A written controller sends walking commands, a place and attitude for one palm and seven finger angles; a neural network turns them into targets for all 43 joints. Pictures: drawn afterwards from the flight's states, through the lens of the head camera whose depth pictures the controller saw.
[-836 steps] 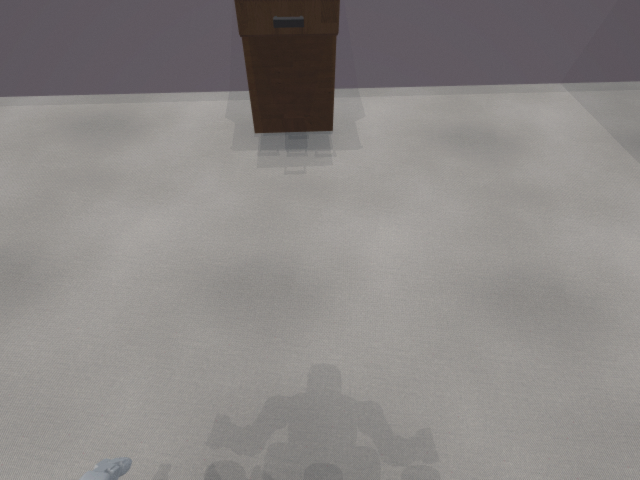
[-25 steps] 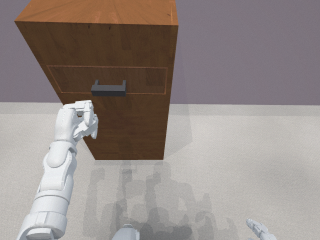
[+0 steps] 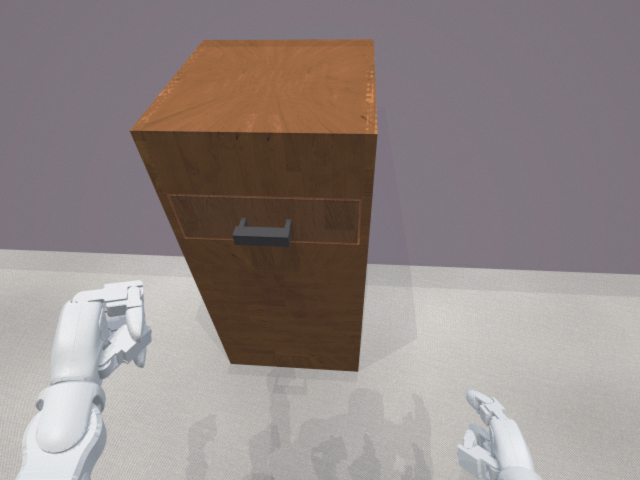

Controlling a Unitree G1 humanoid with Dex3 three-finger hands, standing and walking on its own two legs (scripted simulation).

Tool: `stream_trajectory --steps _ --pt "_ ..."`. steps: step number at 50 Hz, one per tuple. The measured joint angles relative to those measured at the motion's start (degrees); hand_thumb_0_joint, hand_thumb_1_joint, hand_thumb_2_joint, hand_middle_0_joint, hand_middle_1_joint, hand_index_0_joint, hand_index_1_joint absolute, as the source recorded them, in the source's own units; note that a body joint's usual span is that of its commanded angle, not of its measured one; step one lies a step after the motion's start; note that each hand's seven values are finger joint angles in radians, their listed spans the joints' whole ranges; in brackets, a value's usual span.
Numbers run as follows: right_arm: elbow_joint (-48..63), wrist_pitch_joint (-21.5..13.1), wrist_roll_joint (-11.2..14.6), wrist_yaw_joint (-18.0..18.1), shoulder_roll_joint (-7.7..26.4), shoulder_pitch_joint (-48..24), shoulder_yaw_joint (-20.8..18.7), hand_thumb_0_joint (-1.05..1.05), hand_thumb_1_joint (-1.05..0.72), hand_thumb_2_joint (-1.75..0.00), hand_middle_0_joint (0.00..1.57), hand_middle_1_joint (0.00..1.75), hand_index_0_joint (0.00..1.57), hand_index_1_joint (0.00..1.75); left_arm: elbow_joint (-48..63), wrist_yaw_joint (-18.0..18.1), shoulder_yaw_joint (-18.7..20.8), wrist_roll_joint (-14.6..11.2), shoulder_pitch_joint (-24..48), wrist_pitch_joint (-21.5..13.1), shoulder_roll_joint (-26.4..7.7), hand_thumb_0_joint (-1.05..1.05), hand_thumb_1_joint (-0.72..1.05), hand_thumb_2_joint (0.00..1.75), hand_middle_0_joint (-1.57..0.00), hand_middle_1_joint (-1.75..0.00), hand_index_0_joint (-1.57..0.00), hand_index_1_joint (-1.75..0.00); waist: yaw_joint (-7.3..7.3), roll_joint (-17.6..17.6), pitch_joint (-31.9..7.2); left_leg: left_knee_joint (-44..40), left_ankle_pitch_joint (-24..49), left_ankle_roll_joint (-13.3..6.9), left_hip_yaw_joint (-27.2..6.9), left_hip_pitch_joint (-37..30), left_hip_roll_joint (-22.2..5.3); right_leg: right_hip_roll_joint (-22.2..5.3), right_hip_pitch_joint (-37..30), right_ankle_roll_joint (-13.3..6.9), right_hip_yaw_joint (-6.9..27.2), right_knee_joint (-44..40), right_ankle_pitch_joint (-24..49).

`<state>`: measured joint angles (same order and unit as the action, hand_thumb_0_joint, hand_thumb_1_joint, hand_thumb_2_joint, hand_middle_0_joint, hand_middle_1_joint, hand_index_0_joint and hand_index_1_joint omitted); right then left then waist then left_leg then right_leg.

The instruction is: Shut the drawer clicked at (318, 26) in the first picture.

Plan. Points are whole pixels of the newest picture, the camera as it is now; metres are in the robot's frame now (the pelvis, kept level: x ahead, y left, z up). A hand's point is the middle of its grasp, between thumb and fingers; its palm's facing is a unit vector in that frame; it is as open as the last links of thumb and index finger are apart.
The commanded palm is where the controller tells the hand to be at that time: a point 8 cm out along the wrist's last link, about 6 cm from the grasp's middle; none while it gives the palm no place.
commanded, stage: draw the hand back to the body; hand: left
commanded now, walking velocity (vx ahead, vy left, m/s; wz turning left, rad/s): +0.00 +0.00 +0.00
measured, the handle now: (264, 229) +0.60 +0.18 -0.08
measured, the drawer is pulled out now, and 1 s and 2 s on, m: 0.00 0.00 0.00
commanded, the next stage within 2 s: step back with the hand held close in 0.40 s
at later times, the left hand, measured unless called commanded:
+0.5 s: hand (86, 364) +0.18 +0.23 +0.15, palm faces +0.39 -0.84 -0.38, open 3.3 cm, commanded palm +0.13 +0.27 +0.18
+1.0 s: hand (45, 389) +0.15 +0.25 +0.16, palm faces +0.27 -0.82 -0.51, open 3.2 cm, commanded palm +0.09 +0.30 +0.18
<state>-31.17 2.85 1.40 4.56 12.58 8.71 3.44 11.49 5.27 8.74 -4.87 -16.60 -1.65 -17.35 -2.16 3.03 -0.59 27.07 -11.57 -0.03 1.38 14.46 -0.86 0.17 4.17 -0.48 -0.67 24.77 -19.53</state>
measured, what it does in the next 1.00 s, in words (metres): stands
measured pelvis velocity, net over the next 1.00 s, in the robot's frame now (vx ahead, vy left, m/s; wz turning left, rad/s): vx -0.04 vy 0.02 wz -0.01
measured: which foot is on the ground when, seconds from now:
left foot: down 0.00-1.00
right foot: down 0.00-1.00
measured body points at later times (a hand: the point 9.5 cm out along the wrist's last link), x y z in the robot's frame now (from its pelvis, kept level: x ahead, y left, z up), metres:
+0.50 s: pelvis +0.00 -0.01 +0.00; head -0.02 -0.03 +0.45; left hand +0.15 +0.27 +0.18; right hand +0.20 -0.23 -0.08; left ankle +0.03 +0.12 -0.74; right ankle -0.07 -0.11 -0.74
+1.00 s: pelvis -0.04 +0.02 +0.00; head -0.01 +0.01 +0.45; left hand +0.13 +0.30 +0.19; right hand +0.13 -0.22 -0.09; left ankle +0.03 +0.12 -0.74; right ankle -0.07 -0.11 -0.74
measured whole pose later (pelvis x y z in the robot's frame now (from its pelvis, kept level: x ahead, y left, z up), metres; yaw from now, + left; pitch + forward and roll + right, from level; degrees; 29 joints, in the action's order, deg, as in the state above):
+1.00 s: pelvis -0.04 +0.02 +0.00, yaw -1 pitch +1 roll -1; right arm -30.0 4.1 0.8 4.1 13.2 9.8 -1.0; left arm 32.3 6.0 20.9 -4.7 -37.6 -10.8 -23.9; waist 0.1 2.9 3.1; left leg 25.3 -6.8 -1.6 2.0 19.5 -0.8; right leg 0.0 10.0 1.3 -0.1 24.3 -15.2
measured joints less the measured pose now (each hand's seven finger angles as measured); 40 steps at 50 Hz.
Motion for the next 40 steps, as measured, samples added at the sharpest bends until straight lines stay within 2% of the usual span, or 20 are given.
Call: stream_trajectory --steps 14,21,27,33,40 --pt "-2.5 -4.5 -0.6 -0.2 0.9 2.2 -2.3 0.02 -0.91 -0.9 0.2 0.3 0.2 0.3 17.0 -0.2 8.7 -0.4 -16.3 -4.0 -2.9 0.02 0.89 0.9 -1.4 -1.6 -1.4 -1.6 -1.19 1.2 0.3 -2.3 0.5 0.3 0.0 -3.8 -0.4 0.4 -4.3 -0.2 0.0 -3.6 1.3" --pt "-3.1 -5.3 -0.7 0.5 0.9 1.9 -2.6 0.02 -0.91 -0.9 0.2 0.3 0.2 0.3 14.1 -0.2 7.8 -0.2 -14.6 -4.0 -0.9 0.01 0.89 0.9 -1.41 -1.6 -1.4 -1.6 -1.7 1.2 1.1 -2.6 1.0 0.4 -0.5 -4.2 -0.3 0.5 -4.8 -0.3 -0.4 -3.8 1.5" --pt "-3.1 -6.2 -1.0 0.6 0.4 1.7 -2.3 0.02 -0.91 -0.9 0.2 0.3 0.2 0.3 14.7 -0.2 7.1 -0.1 -14.1 -3.8 -1.0 0.02 0.89 0.9 -1.41 -1.6 -1.4 -1.6 -1.51 0.5 1.3 -2.7 0.9 0.5 -0.2 -4.6 -0.6 0.6 -5.1 -0.5 -0.1 -4.0 1.6" --pt "-0.9 -2.4 -1.3 -0.7 0.6 0.5 -2.8 0.01 -0.9 -0.9 0.2 0.3 0.2 0.3 16.3 -0.6 10.9 0.8 -15.4 -7.5 -3.3 0.02 0.89 0.9 -1.41 -1.6 -1.4 -1.6 0.86 0.5 1.3 -1.5 0.9 0.3 -0.4 -1.4 -0.9 1.0 -2.6 0.0 -0.3 -4.1 2.3" --pt "0.7 1.2 -0.9 -0.7 1.4 0.3 -4.5 0.01 -0.91 -0.9 0.2 0.3 0.2 0.3 18.0 -0.9 11.0 0.4 -19.3 -8.0 -4.6 0.01 0.89 0.9 -1.4 -1.6 -1.4 -1.6 2.01 0.5 2.3 -2.8 2.6 -0.6 0.8 1.1 -0.2 0.1 1.4 0.9 0.8 -3.0 3.1"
